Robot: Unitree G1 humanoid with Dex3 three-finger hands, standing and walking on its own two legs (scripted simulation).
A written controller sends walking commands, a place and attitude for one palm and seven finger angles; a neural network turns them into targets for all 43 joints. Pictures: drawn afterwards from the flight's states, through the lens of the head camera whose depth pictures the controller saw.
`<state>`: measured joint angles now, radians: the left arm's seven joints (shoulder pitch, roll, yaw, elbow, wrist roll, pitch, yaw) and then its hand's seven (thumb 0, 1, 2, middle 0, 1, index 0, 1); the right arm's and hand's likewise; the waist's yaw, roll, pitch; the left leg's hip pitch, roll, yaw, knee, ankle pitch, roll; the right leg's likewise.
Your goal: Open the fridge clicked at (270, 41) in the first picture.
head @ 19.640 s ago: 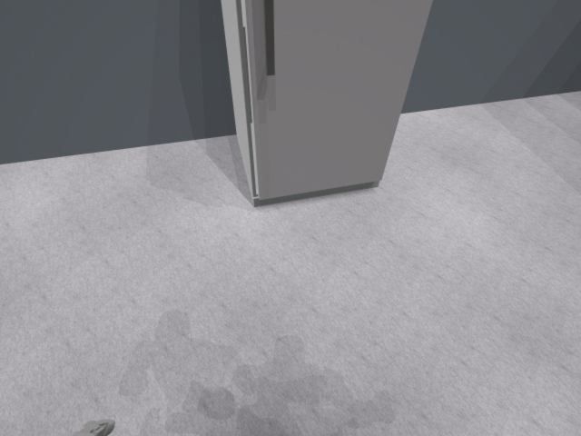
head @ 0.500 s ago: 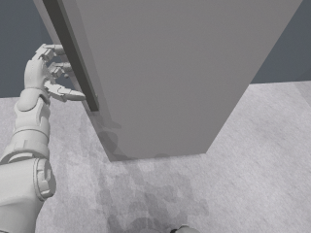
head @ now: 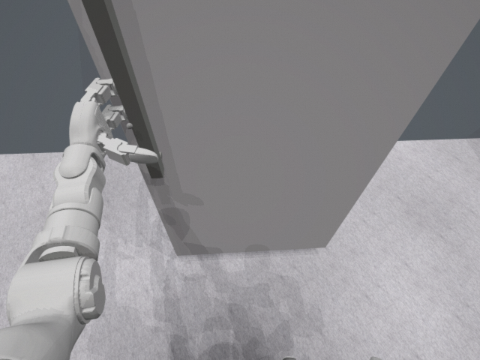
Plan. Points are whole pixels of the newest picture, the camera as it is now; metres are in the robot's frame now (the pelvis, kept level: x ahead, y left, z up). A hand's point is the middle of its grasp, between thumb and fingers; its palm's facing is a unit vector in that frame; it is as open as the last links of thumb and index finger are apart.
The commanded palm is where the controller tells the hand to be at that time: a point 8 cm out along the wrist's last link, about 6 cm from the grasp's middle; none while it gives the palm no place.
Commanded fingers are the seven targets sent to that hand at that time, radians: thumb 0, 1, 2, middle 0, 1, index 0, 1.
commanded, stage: slide the fingers in behind the handle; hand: left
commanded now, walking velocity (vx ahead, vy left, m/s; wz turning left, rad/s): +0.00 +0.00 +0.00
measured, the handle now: (127, 71) +0.51 +0.17 +0.19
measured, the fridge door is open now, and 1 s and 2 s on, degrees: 0 0 0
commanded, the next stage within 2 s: grip the handle and tug to test in 1.00 s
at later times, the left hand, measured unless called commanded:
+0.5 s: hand (148, 125) +0.46 +0.15 +0.13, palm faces +0.05 -1.00 -0.01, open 14.0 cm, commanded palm +0.43 +0.20 +0.13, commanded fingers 0.00 -0.50 0.30 -0.30 -1.20 -0.30 -1.20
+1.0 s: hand (147, 125) +0.46 +0.15 +0.13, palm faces +0.04 -1.00 -0.01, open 14.0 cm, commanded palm +0.43 +0.21 +0.13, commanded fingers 0.00 -0.50 0.30 -0.30 -1.20 -0.30 -1.20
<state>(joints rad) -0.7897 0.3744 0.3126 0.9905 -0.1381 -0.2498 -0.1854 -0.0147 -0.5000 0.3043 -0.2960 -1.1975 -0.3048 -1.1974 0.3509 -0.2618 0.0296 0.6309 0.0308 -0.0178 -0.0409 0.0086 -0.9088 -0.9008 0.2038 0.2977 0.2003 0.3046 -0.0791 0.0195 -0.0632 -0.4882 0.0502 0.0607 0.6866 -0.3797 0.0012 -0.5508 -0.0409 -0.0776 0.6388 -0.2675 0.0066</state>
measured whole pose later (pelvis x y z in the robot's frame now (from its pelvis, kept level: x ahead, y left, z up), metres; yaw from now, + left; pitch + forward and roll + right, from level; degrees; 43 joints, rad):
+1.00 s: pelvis -0.01 -0.01 +0.00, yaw +0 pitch +10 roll +0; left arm -0.84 0.34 0.29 1.05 -0.12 -0.29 -0.13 -0.01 -0.50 0.30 -0.30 -1.20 -0.30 -1.20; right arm 0.36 -0.27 0.02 0.66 0.03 -0.04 -0.04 0.01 -0.91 -0.90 0.20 0.30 0.20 0.30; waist -0.09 0.02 -0.05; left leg -0.49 0.05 0.06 0.68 -0.36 -0.01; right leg -0.56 -0.04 -0.07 0.64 -0.25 0.00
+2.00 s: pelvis -0.01 +0.00 +0.00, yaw +0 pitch +9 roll +0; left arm -0.79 0.32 0.29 0.99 -0.12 -0.27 -0.12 0.00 0.65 0.82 -0.38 -1.38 -0.37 -1.37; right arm 0.35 -0.26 0.02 0.65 0.02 -0.02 -0.03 0.01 -0.91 -0.90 0.20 0.30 0.20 0.30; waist -0.09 0.02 -0.06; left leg -0.47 0.05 0.07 0.67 -0.37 0.00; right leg -0.54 -0.04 -0.07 0.63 -0.26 0.00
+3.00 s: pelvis +0.03 +0.00 +0.01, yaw -3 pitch +9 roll -1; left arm -0.48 0.24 0.25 0.54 -0.16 -0.09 -0.06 0.01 0.71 0.77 -0.28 -1.39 -0.28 -1.38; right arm 0.31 -0.24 0.01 0.58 0.03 0.00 -0.01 0.01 -0.91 -0.90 0.20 0.30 0.20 0.30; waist -0.05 0.04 -0.09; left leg -0.34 0.06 0.10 0.58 -0.38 0.00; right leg -0.44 -0.02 -0.03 0.56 -0.27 0.01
